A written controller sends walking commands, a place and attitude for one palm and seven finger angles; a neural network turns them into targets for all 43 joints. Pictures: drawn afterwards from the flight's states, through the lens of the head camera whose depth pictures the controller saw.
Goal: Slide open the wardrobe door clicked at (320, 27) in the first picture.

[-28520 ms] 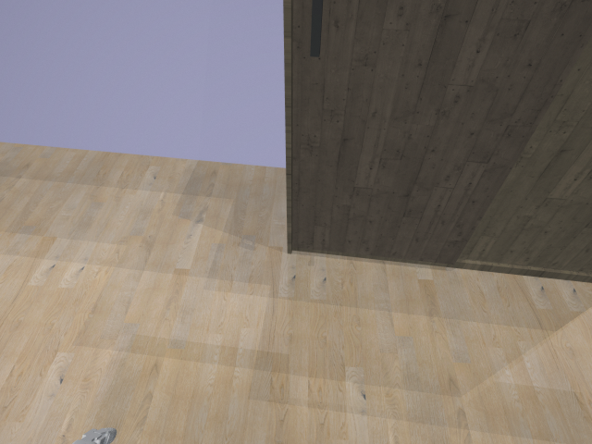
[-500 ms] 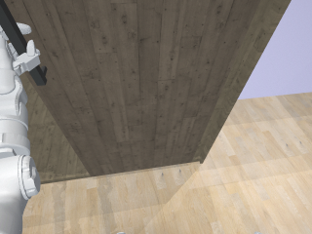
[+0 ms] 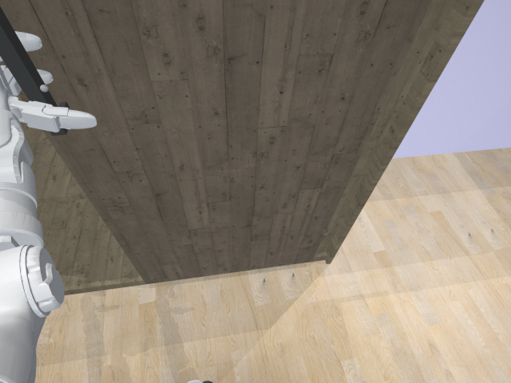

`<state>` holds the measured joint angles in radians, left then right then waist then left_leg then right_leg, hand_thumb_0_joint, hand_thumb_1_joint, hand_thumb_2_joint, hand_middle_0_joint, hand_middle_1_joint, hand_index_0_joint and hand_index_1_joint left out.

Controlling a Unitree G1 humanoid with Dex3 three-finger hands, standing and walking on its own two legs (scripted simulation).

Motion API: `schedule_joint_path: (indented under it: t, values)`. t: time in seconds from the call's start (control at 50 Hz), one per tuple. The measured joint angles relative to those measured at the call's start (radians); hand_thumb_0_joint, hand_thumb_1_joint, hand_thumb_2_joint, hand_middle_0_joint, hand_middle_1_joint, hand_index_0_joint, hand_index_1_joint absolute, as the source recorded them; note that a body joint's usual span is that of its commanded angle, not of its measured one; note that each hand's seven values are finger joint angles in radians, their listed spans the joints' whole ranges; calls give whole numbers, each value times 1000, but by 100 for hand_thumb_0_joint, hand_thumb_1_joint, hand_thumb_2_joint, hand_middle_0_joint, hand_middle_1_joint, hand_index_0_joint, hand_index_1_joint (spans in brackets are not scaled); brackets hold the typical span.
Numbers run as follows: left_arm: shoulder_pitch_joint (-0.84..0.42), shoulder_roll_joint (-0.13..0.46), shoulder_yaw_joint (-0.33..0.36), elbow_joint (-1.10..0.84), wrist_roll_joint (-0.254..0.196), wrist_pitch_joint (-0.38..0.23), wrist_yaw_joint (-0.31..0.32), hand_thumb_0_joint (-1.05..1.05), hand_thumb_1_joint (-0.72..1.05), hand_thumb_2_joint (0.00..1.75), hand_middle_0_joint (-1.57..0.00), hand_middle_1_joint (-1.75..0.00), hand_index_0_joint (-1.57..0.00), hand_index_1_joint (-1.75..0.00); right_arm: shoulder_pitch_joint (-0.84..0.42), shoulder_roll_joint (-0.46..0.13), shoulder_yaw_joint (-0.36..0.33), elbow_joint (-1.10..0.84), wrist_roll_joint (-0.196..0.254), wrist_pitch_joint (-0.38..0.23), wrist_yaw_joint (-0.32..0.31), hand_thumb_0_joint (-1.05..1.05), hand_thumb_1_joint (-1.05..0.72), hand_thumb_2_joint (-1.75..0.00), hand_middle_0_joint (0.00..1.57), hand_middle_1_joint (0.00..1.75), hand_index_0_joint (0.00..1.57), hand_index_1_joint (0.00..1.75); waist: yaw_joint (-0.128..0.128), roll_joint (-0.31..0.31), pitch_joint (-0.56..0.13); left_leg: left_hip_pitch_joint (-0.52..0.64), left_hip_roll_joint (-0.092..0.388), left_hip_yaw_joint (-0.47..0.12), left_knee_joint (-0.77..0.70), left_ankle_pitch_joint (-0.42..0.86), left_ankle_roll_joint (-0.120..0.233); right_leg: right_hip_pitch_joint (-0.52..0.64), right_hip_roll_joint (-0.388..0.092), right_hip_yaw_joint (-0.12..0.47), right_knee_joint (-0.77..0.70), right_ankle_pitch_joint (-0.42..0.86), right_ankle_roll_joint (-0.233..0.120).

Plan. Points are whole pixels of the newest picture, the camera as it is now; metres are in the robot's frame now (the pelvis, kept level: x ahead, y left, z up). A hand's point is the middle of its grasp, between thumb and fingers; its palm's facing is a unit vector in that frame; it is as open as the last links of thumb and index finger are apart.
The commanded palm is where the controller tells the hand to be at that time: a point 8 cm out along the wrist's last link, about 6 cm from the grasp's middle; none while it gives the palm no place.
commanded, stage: loosen the grip on the handle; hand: left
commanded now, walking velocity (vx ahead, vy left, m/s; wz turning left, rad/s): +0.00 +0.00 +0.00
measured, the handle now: (25, 56) +0.50 +0.32 +0.23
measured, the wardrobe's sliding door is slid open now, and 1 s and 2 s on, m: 0.56 0.56 0.56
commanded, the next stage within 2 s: slip the hand off the handle in 0.08 s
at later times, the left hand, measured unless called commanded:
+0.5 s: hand out of the picture +0.45 +0.34 +0.21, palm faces +0.44 -0.88 -0.18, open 14.6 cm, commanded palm +0.41 +0.38 +0.21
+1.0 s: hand out of the picture +0.43 +0.37 +0.20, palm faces +0.39 -0.91 -0.15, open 14.7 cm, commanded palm +0.37 +0.41 +0.21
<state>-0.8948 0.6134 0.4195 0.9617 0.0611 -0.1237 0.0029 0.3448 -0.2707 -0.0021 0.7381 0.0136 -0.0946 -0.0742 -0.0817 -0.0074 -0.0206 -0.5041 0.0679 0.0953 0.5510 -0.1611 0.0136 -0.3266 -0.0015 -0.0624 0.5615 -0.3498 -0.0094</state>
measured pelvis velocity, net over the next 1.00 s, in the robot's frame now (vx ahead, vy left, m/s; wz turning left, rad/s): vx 0.02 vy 0.01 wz -0.02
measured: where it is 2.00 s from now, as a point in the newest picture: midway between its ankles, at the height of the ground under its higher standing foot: outside the picture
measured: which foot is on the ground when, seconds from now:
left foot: down 0.00-1.00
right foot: down 0.00-1.00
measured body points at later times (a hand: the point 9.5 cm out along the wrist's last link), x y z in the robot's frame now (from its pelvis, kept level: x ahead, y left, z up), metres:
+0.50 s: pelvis +0.02 -0.01 +0.00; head +0.06 -0.01 +0.45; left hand +0.42 +0.39 +0.22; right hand +0.08 -0.29 -0.11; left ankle +0.07 +0.12 -0.73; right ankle -0.04 -0.11 -0.73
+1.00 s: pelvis +0.02 +0.01 +0.00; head +0.07 +0.02 +0.44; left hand +0.41 +0.42 +0.21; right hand +0.06 -0.27 -0.11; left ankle +0.07 +0.12 -0.73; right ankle -0.04 -0.11 -0.73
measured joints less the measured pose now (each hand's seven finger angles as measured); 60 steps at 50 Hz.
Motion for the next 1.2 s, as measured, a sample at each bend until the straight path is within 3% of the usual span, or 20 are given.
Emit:
schedule_joint_path:
  t: [0.14, 0.24, 0.46, 0.58, 0.8, 0.92, 1.04, 1.2]
  values:
    - [78, -11, 28, -94, -42, 26, -35, -1, -53, 21, -34, -123, -29, -119, 16, 3, -2, -3, 11, 18, -4, 1, -90, -90, 20, 30, 21, 30, 11, 9, -12, 17, 6, 2, 2, -16, -5, 23, 6, 4, -16, -5, -3]
    - [80, -1, 32, -93, -44, 49, -59, -1, -55, 20, -34, -121, -27, -116, 4, 0, 2, -15, 16, 29, -10, 1, -90, -90, 20, 30, 21, 30, 11, 13, -20, 15, 5, -4, 8, -23, -9, 25, 6, -2, -13, -14, -5]
    - [76, 111, 120, 5, -29, 42, -128, -1, -55, 20, -30, -118, -28, -116, -5, -12, 5, -57, 20, 56, -20, 1, -90, -90, 20, 30, 21, 30, 6, 12, -34, -10, 15, -7, 26, -34, -16, -1, 15, -2, 6, -26, -13]
    - [57, 185, 127, 59, -42, 13, -198, -1, -55, 20, -27, -116, -26, -115, 21, -23, 2, -45, 27, 72, -29, 1, -90, -90, 20, 30, 21, 30, 11, 7, -33, -40, 17, -23, 45, -40, -17, -17, 20, -16, 8, -29, -14]
    - [31, 240, 156, 100, -56, -25, -266, -1, -55, 20, -26, -116, -26, -115, 52, -29, 1, -36, 22, 86, -37, 1, -90, -90, 20, 30, 21, 30, -2, 6, -38, -88, 16, -25, 67, -47, -8, -54, 19, -17, 9, -23, -6]
    - [157, 196, 186, -45, -94, -9, -273, -1, -55, 20, -26, -116, -26, -115, 68, -19, -2, -65, 28, 90, -29, 1, -90, -90, 20, 30, 21, 30, 4, 13, -49, -71, 16, -3, 62, -54, 1, -45, 14, 5, 1, -19, 4]
    - [285, 119, 207, -209, -137, 62, -254, -1, -55, 20, -26, -116, -26, -115, 47, -5, 10, -88, 37, 74, -30, 1, -90, -90, 20, 30, 21, 30, 21, 18, -53, -37, 10, 7, 56, -57, 7, -12, 7, 14, -8, -18, 12]
    - [391, 38, 168, -389, -169, 120, -213, -1, -55, 20, -26, -116, -26, -115, -21, 7, 27, -109, 42, 30, -42, 1, -90, -90, 20, 30, 21, 30, 60, 26, -52, 3, -4, -9, 48, -49, 10, 36, -3, -5, -15, -16, 15]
